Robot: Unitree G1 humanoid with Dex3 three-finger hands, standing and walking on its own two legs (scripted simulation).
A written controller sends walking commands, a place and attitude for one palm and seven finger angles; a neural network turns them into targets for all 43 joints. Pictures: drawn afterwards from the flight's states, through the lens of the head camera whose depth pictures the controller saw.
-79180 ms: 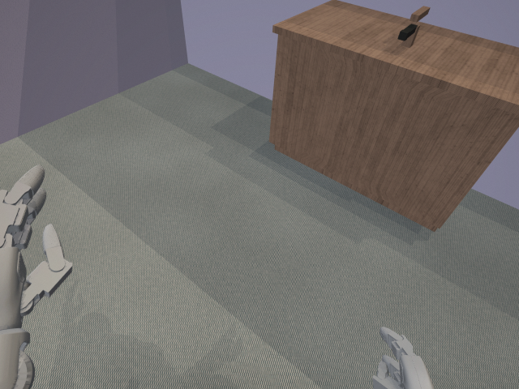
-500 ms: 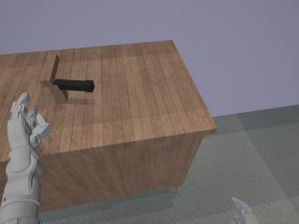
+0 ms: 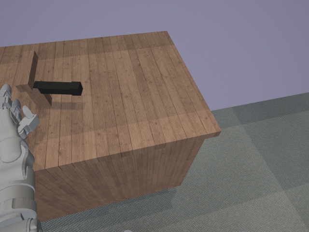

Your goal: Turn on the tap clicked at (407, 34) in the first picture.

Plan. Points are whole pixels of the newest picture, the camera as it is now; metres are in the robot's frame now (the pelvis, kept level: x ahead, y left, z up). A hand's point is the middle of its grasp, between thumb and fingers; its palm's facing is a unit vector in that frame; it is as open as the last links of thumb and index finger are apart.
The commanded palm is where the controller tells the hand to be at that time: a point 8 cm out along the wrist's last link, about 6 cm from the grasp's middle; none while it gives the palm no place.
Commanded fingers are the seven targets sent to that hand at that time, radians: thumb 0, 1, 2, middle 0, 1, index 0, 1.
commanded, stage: reach beside the lever's end, fingers flat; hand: left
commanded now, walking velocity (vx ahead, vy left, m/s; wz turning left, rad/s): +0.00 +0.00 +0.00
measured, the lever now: (76, 88) +0.48 +0.24 +0.08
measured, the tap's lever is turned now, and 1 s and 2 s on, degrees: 75 75 75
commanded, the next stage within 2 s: push the lever round in 0.88 s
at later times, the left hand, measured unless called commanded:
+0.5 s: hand (36, 120) +0.37 +0.31 +0.08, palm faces +0.51 -0.85 -0.10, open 7.9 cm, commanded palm +0.33 +0.34 +0.07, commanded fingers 0.00 0.90 0.90 -0.15 -0.15 -0.15 -0.15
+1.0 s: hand (37, 117) +0.38 +0.31 +0.07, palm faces +0.50 -0.86 -0.10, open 7.8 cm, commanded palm +0.34 +0.34 +0.07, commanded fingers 0.00 0.90 0.90 -0.15 -0.15 -0.15 -0.15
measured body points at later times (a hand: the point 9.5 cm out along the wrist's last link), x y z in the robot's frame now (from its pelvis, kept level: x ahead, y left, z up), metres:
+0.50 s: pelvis -0.01 +0.00 +0.00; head +0.04 +0.01 +0.44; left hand +0.33 +0.35 +0.08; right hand +0.08 -0.27 -0.12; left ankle +0.01 +0.09 -0.71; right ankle -0.01 -0.09 -0.71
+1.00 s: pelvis +0.00 -0.01 +0.00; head +0.06 +0.00 +0.44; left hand +0.35 +0.36 +0.07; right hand +0.06 -0.28 -0.12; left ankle +0.01 +0.09 -0.71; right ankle -0.01 -0.09 -0.71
